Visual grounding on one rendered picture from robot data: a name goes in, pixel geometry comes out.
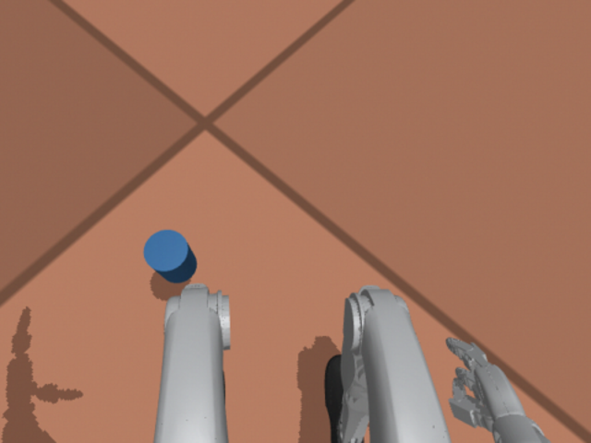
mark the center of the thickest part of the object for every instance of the right robot arm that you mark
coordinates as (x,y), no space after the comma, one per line
(515,428)

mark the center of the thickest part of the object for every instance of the right robot hand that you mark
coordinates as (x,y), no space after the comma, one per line
(494,394)

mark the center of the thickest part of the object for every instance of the right robot foot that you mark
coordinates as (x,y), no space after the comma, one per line
(334,392)

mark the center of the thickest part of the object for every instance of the can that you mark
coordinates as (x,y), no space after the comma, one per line
(168,253)

